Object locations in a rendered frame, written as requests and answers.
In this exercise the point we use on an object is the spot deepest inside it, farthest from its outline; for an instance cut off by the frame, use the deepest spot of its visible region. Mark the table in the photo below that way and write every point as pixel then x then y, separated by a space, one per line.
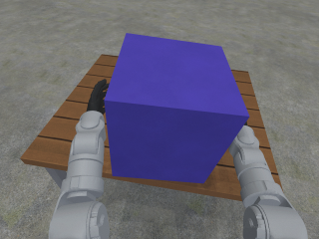
pixel 51 148

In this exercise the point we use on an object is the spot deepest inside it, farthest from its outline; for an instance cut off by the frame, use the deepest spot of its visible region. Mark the robot left forearm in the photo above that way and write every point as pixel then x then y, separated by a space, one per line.
pixel 84 181

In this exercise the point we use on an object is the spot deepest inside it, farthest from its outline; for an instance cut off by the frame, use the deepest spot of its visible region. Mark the right robot upper arm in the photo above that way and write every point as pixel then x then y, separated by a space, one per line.
pixel 262 221

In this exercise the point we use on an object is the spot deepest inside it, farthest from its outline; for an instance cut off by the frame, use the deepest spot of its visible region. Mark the left robot upper arm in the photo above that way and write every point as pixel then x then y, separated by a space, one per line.
pixel 83 220

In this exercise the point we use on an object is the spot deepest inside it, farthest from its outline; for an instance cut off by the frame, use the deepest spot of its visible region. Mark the carton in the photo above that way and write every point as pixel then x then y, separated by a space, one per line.
pixel 172 108

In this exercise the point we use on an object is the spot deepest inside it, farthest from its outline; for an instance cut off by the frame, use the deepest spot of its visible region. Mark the robot left hand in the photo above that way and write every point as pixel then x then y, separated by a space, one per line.
pixel 96 101

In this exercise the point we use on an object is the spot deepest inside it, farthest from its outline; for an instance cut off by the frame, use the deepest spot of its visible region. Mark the robot right forearm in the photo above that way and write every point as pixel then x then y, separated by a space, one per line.
pixel 255 178

